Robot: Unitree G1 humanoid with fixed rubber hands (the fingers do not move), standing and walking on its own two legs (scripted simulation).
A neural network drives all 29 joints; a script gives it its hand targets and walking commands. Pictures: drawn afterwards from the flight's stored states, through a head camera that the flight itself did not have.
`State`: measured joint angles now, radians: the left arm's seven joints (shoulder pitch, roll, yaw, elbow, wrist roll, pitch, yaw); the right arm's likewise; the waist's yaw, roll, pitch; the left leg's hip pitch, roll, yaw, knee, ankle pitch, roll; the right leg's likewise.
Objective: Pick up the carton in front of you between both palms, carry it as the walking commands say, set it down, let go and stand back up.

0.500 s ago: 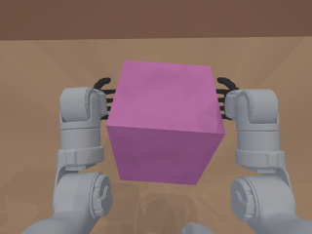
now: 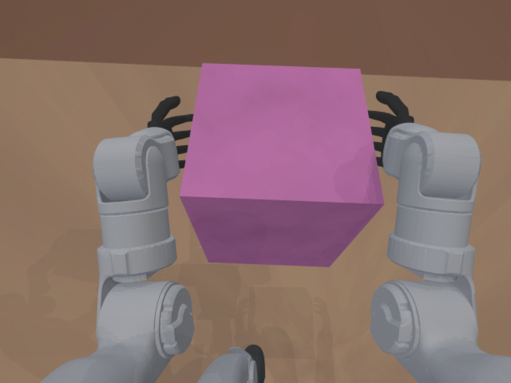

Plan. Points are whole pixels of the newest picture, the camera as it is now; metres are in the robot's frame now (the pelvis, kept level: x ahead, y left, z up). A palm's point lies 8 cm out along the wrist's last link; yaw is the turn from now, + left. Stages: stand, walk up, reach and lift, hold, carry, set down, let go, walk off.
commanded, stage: carry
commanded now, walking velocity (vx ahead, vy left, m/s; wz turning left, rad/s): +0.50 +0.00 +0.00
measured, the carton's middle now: (274, 178) +0.40 +0.03 +0.09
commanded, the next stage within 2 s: none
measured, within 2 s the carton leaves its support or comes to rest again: neither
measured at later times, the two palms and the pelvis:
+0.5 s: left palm (231, 5) +0.73 +0.12 +0.21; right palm (394, 3) +0.73 -0.17 +0.21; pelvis +0.34 -0.02 +0.04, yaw -1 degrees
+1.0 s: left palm out of the picture +1.04 +0.13 +0.24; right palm out of the picture +1.02 -0.16 +0.23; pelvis +0.65 +0.01 +0.09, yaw -1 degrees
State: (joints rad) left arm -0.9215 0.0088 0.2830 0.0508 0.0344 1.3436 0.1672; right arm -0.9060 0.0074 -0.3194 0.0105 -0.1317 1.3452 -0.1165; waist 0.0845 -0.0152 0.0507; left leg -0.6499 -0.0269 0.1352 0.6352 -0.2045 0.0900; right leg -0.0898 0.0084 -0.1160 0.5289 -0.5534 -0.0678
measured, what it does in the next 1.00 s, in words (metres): climbs: right foot 0.03 m higher, then left foot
